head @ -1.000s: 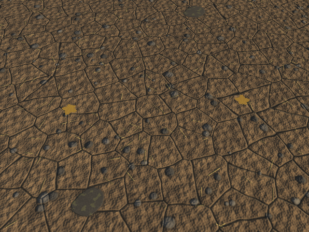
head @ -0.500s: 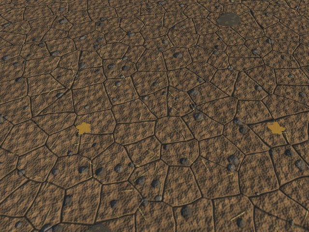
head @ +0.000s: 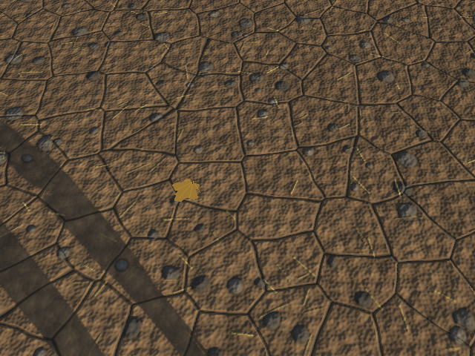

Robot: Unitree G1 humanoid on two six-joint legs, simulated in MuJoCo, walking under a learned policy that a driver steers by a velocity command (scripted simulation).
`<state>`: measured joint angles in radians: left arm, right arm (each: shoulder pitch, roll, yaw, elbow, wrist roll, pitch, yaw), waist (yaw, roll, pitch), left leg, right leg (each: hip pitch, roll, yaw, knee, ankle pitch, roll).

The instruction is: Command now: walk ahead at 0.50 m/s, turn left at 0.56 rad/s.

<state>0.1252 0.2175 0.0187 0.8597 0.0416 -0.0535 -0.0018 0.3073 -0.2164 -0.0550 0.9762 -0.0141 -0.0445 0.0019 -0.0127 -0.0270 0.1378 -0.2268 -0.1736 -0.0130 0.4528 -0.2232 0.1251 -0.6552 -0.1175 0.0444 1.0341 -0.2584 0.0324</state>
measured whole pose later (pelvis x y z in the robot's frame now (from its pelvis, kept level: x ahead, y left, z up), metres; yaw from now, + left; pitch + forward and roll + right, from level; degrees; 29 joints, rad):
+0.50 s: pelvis +0.25 -0.04 +0.02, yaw +17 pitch +0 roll -1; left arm 0.36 0.23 0.05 0.92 0.02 -0.09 0.00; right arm 0.16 -0.30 -0.07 0.84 -0.03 0.01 0.06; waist 0.03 0.05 0.03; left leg -0.63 0.04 -0.06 0.97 -0.15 0.03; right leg -0.07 0.01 -0.15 0.28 -0.22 -0.04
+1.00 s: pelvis +0.46 +0.08 +0.02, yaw +19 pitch -1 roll +0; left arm 0.20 0.24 0.06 0.92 0.02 -0.03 -0.02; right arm 0.33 -0.21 -0.02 1.00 -0.01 -0.08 -0.01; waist 0.00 -0.04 0.06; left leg -0.05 -0.07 0.09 0.26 -0.21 0.09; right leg -0.58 -0.07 -0.01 0.89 -0.17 -0.02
